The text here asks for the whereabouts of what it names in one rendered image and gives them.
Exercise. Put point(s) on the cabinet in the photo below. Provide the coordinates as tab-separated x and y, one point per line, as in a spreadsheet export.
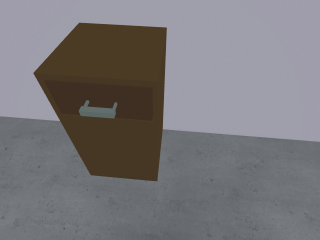
112	54

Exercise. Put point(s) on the drawer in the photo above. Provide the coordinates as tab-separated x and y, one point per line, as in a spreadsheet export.
133	102

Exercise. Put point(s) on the handle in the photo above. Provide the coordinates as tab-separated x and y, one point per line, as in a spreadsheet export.
99	112

